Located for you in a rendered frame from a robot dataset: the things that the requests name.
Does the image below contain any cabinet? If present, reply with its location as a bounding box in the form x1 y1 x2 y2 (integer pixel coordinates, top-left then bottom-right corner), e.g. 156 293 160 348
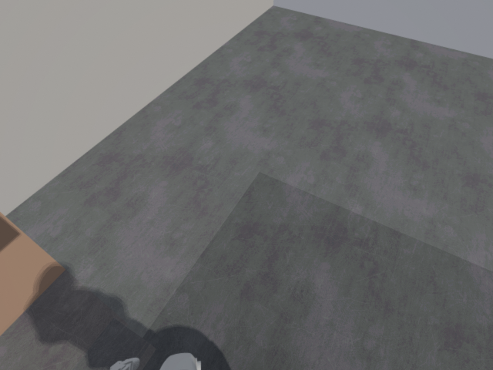
0 212 65 336

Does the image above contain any left robot thigh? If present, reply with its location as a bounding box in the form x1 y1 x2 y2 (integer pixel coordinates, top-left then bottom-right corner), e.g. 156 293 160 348
160 353 201 370

